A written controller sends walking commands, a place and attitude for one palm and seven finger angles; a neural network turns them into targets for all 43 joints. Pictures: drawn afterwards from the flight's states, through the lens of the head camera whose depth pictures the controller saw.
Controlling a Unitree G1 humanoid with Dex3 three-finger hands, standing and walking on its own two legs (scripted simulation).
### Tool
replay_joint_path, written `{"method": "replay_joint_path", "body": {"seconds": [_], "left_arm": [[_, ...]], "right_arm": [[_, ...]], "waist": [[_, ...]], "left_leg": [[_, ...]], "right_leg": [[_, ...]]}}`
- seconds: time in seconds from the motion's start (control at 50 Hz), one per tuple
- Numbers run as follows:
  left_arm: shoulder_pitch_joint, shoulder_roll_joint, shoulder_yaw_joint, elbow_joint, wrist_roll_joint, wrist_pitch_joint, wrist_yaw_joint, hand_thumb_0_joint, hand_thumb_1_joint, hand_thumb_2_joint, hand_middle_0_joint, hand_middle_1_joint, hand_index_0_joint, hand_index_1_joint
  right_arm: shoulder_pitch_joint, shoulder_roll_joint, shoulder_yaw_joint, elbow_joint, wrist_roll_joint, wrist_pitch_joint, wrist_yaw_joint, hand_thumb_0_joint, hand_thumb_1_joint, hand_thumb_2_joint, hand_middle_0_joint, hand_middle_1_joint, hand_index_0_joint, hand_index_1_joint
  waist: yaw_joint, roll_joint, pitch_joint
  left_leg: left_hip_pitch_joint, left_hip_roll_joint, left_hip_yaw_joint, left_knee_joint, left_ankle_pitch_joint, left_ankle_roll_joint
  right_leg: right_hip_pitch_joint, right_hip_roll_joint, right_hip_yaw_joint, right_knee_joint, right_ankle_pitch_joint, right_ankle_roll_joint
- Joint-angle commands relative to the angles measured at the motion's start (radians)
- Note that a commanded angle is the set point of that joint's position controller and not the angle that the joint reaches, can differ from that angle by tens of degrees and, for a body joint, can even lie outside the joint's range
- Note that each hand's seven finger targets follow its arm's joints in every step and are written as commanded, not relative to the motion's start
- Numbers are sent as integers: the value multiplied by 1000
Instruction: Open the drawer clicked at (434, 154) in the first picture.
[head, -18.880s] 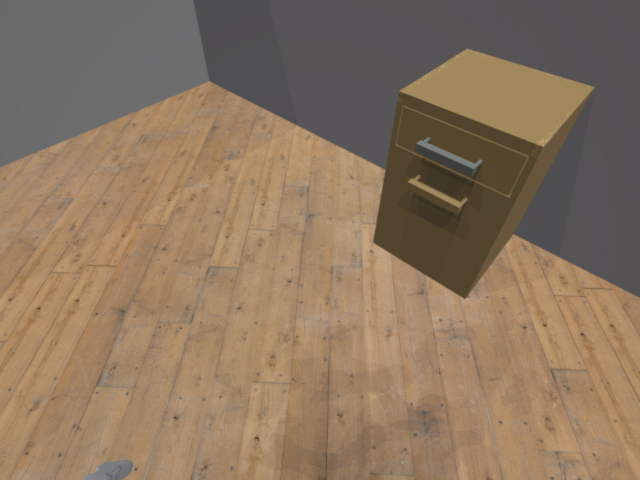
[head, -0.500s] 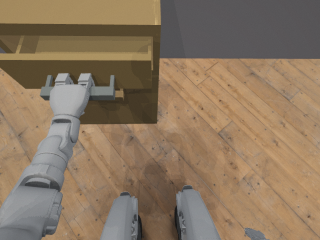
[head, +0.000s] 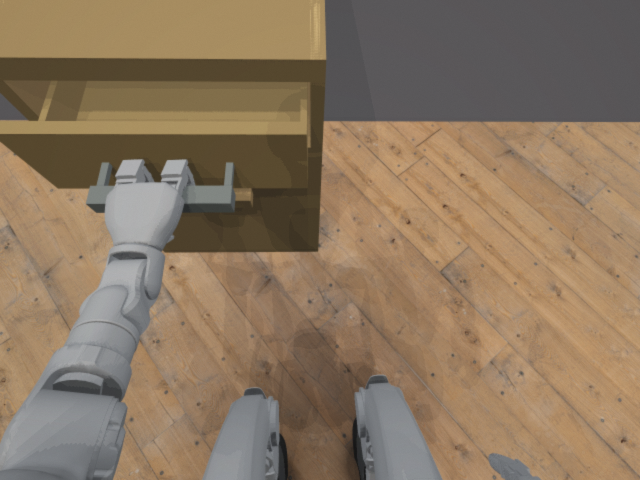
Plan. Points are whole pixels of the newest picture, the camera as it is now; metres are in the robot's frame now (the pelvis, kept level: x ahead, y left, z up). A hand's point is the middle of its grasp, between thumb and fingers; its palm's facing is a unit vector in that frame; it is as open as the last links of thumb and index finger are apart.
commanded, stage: pull the drawer open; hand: left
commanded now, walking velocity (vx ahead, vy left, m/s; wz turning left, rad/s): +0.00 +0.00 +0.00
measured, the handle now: (165, 184) +0.50 +0.21 -0.04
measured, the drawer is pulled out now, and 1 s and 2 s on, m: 0.08 0.11 0.13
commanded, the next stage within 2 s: none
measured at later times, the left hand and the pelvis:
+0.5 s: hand (161, 238) +0.43 +0.21 -0.06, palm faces -0.05 -0.03 -1.00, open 6.1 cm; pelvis +0.00 +0.00 +0.00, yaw +0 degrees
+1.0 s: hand (160, 248) +0.41 +0.21 -0.06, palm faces -0.04 -0.03 -1.00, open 6.1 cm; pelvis +0.00 +0.00 +0.00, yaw +0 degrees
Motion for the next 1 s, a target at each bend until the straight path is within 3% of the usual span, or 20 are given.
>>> {"method": "replay_joint_path", "body": {"seconds": [0.0, 0.12, 0.14, 0.16, 0.24, 0.42, 0.48, 0.52, 0.54, 0.6, 0.62, 0.64, 0.66, 0.68, 0.72, 0.74, 0.82, 0.84, 0.92, 0.98], "left_arm": [[-112, 175, 60, -117, -14, -11, 27, 0, 900, 900, -400, -1350, -400, -1350], [-114, 144, 37, -135, -3, -15, 43, 0, 900, 900, -400, -1350, -400, -1350], [-94, 143, 40, -124, -6, -11, 44, 0, 900, 900, -400, -1350, -400, -1350], [-115, 123, 21, -140, -6, -12, 47, 0, 900, 900, -400, -1350, -400, -1350], [-117, 141, 34, -109, -3, -7, 50, 0, 900, 900, -400, -1350, -400, -1350], [-89, 123, 24, -161, -6, -9, 56, 0, 900, 900, -400, -1350, -400, -1350], [-58, 106, 16, -142, -12, -4, 55, 0, 900, 900, -400, -1350, -400, -1350], [-84, 119, 20, -154, -13, -11, 54, 0, 900, 900, -400, -1350, -400, -1350], [-63, 148, 46, -139, -13, -11, 54, 0, 900, 900, -400, -1350, -400, -1350], [-51, 151, 53, -142, -8, -16, 57, 0, 900, 900, -400, -1350, -400, -1350], [-73, 130, 28, -173, -4, -22, 60, 0, 900, 900, -400, -1350, -400, -1350], [-38, 140, 47, -151, -4, -19, 61, 0, 900, 900, -400, -1350, -400, -1350], [-52, 116, 23, -156, -6, -18, 62, 0, 900, 900, -400, -1350, -400, -1350], [-43, 138, 40, -140, -2, -16, 63, 0, 900, 900, -400, -1350, -400, -1350], [-50, 124, 30, -156, -3, -17, 65, 0, 900, 900, -400, -1350, -400, -1350], [-37, 150, 54, -145, -2, -14, 66, 0, 900, 900, -400, -1350, -400, -1350], [-36, 104, 17, -173, -3, -10, 69, 0, 900, 900, -400, -1350, -400, -1350], [-6, 126, 43, -170, -5, -7, 69, 0, 900, 900, -400, -1350, -400, -1350], [-26, 125, 32, -175, -10, -3, 64, 0, 900, 900, -400, -1350, -400, -1350], [9, 143, 50, -161, -11, -2, 61, 0, 900, 900, -400, -1350, -400, -1350]], "right_arm": [[135, -155, -61, -52, -1, -14, -12, 0, -900, -900, 200, 300, 200, 300], [126, -153, -65, -53, -3, -10, -8, 0, -900, -900, 200, 300, 200, 300], [124, -152, -65, -55, -1, -9, -8, 0, -900, -900, 200, 300, 200, 300], [120, -152, -64, -56, -3, -9, -6, 0, -900, -900, 200, 300, 200, 300], [119, -154, -64, -51, -1, -11, -9, 0, -900, -900, 200, 300, 200, 300], [109, -150, -65, -61, -2, -9, -6, 0, -900, -900, 200, 300, 200, 300], [102, -146, -67, -61, 1, -9, -6, 0, -900, -900, 200, 300, 200, 300], [103, -148, -64, -57, -1, -12, -7, 0, -900, -900, 200, 300, 200, 300], [104, -148, -65, -57, 1, -14, -9, 0, -900, -900, 200, 300, 200, 300], [101, -149, -63, -57, -2, -16, -11, 0, -900, -900, 200, 300, 200, 300], [99, -147, -62, -60, -3, -15, -10, 0, -900, -900, 200, 300, 200, 300], [96, -146, -66, -59, -2, -15, -10, 0, -900, -900, 200, 300, 200, 300], [93, -145, -63, -62, -2, -15, -9, 0, -900, -900, 200, 300, 200, 300], [92, -146, -63, -59, 0, -16, -10, 0, -900, -900, 200, 300, 200, 300], [92, -146, -63, -63, -3, -17, -9, 0, -900, -900, 200, 300, 200, 300], [93, -147, -65, -60, -1, -17, -11, 0, -900, -900, 200, 300, 200, 300], [90, -146, -64, -66, -1, -15, -7, 0, -900, -900, 200, 300, 200, 300], [91, -146, -68, -66, 1, -15, -7, 0, -900, -900, 200, 300, 200, 300], [90, -146, -62, -67, 1, -18, -11, 0, -900, -900, 200, 300, 200, 300], [87, -146, -63, -68, 3, -21, -15, 0, -900, -900, 200, 300, 200, 300]], "waist": [[21, -19, -516], [15, -7, -520], [25, 3, -510], [13, -2, -520], [14, -12, -490], [27, 13, -533], [23, -27, -502], [16, -25, -500], [29, -26, -486], [30, -32, -488], [23, -15, -510], [36, -9, -496], [24, -17, -497], [31, -18, -463], [25, -17, -491], [34, -34, -478], [31, 1, -498], [44, -17, -500], [28, -35, -485], [37, -52, -476]], "left_leg": [[340, -16, -17, -152, 515, 16], [374, -13, -21, -154, 522, 12], [369, -16, -20, -157, 515, 11], [370, -14, -20, -156, 512, 13], [348, -17, -21, -156, 477, 13], [386, -18, -19, -165, 501, 10], [361, -21, -15, -164, 476, 14], [342, -21, -12, -162, 459, 16], [327, -24, -10, -162, 446, 15], [334, -23, -13, -163, 456, 16], [346, -23, -13, -162, 465, 15], [352, -24, -12, -161, 464, 13], [342, -25, -10, -160, 452, 15], [333, -24, -12, -164, 445, 14], [332, -26, -8, -159, 443, 15], [326, -25, -12, -159, 443, 15], [366, -24, -15, -168, 462, 12], [361, -24, -15, -167, 464, 12], [334, -25, -11, -167, 434, 14], [322, -28, -10, -166, 428, 16]], "right_leg": [[385, 15, -41, -124, 460, -61], [352, 14, -48, -123, 437, -60], [357, 16, -48, -124, 432, -64], [350, 14, -49, -126, 431, -60], [344, 16, -49, -128, 402, -63], [362, 14, -48, -130, 415, -62], [377, 17, -44, -143, 415, -62], [376, 14, -41, -142, 408, -58], [390, 15, -39, -142, 403, -61], [382, 15, -37, -141, 405, -63], [377, 13, -39, -135, 407, -59], [369, 16, -40, -136, 404, -64], [368, 14, -39, -140, 393, -60], [362, 17, -40, -141, 385, -64], [369, 15, -38, -137, 384, -59], [374, 16, -38, -137, 390, -63], [353, 16, -45, -135, 380, -62], [369, 17, -44, -134, 388, -65], [374, 17, -39, -142, 374, -57], [390, 18, -35, -144, 380, -60]]}}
